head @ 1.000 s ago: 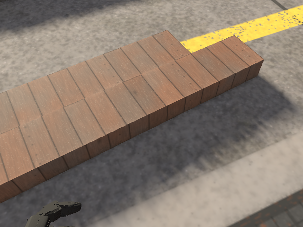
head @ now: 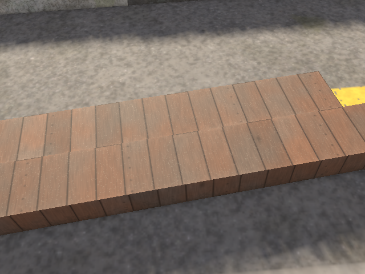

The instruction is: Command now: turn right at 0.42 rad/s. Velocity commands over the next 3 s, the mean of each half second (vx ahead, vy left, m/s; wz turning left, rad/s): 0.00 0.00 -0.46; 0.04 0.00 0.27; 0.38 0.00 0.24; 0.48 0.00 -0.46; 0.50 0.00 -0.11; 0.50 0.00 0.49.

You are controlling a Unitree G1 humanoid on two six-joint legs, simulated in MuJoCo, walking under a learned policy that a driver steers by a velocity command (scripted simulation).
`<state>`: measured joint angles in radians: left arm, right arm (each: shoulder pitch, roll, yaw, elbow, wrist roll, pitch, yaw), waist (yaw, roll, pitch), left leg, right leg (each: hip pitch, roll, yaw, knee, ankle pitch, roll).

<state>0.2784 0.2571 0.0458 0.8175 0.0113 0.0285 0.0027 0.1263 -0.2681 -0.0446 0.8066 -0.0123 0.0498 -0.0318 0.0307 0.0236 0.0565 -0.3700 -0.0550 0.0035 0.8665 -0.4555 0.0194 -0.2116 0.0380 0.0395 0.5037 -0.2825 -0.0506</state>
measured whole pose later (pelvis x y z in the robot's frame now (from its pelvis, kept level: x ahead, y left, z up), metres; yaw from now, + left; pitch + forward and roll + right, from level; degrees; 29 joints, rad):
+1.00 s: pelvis -0.02 +0.05 -0.01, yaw -2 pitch -1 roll -1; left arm 0.17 0.31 0.06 0.86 0.03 0.04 0.01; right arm 0.24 -0.29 -0.06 0.82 -0.02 0.04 0.04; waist -0.01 -0.04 0.05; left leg -0.22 -0.04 0.04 0.58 -0.38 0.07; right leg -0.23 -0.07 -0.11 0.66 -0.45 -0.01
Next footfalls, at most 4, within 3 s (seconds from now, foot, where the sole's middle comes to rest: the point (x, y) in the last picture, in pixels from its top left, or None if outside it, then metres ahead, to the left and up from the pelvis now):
0.28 left None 0.05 0.12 -0.78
0.62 right None -0.03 -0.09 -0.78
0.98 left None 0.00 0.13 -0.78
1.48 right None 0.36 0.00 -0.78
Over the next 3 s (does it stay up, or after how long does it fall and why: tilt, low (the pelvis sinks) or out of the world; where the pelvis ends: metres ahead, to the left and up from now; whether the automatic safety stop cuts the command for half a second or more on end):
stays up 0.98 -0.13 0.13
